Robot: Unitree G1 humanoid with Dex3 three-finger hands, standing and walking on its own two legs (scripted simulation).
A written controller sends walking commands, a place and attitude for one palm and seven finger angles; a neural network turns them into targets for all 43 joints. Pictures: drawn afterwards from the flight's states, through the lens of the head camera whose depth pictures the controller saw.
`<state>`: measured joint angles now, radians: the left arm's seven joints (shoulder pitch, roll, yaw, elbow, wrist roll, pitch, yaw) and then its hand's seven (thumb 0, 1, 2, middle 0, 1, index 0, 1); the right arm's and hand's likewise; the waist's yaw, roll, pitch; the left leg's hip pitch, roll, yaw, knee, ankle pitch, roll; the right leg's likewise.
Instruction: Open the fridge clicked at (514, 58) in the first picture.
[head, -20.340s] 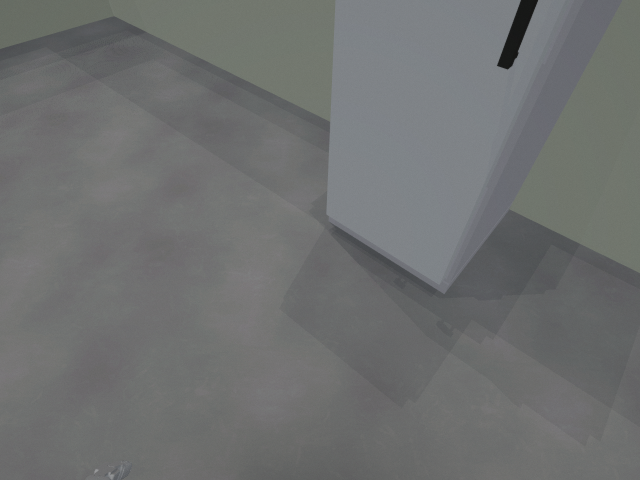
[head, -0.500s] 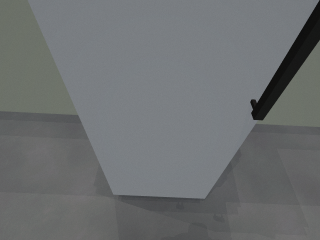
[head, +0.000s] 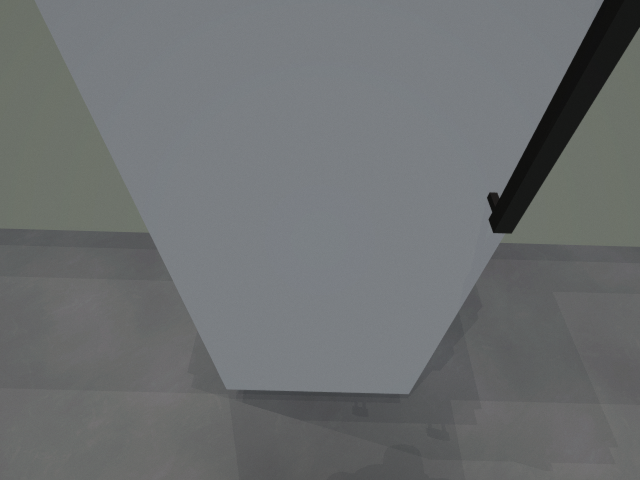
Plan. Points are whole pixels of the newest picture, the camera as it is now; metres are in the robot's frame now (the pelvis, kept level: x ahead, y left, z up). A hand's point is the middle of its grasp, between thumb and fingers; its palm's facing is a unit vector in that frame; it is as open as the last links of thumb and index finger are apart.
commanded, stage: look again from close up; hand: right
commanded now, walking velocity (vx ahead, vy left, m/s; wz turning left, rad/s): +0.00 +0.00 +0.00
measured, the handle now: (554, 106) +0.42 -0.20 +0.27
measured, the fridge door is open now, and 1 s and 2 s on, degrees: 0 0 0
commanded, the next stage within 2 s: raise the hand to about handle height in 0.22 s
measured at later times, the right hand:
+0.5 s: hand (518, 458) +0.17 -0.21 -0.02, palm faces +0.24 +0.96 -0.14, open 7.4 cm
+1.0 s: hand (558, 447) +0.16 -0.22 +0.06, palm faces -0.03 +1.00 -0.08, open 10.1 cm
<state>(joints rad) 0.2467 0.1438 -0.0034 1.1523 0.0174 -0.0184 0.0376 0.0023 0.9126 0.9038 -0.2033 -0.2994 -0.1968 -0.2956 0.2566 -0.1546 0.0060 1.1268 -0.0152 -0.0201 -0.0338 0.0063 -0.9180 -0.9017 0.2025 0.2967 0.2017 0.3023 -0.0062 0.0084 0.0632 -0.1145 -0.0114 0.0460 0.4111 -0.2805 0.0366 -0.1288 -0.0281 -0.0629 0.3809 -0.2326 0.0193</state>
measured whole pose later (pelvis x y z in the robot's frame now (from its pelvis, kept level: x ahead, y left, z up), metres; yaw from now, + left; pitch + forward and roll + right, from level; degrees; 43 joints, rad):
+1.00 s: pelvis -0.05 -0.02 -0.03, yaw -3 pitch +2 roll +2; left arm 0.23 0.21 -0.08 0.59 -0.04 -0.26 0.08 0.01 0.90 0.90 -0.21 -0.30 -0.20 -0.30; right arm 0.28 -0.30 -0.17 -0.05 0.28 -0.21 0.34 0.01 -0.31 -0.65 0.24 0.68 0.24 0.69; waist -0.03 -0.04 -0.04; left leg -0.39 0.01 0.12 0.75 -0.39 0.02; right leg -0.47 -0.02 0.01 0.80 -0.36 -0.01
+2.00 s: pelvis -0.03 -0.02 +0.00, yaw -3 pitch -4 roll +0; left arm 0.18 0.29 -0.11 0.63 -0.10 -0.19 0.08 0.01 0.90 0.90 -0.21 -0.30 -0.20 -0.30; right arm -0.33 -0.61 -0.52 0.10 0.33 0.39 0.53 -0.01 0.50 -0.30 0.31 1.20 0.31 1.20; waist -0.07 -0.07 -0.02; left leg -0.11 0.02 0.10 0.45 -0.27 0.01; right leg -0.17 0.00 -0.01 0.46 -0.23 -0.01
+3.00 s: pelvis -0.02 -0.01 +0.00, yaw -3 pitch -3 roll +0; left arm 0.18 0.29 -0.09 0.62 -0.10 -0.18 0.09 0.01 0.90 0.90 -0.21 -0.30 -0.20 -0.30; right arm -0.41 -0.56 -0.45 0.18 0.29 0.39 0.45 -0.01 0.50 -0.30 0.31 1.20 0.31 1.20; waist -0.04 -0.07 -0.03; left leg -0.14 0.02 0.09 0.48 -0.30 0.02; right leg -0.18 0.00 -0.02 0.47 -0.25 -0.01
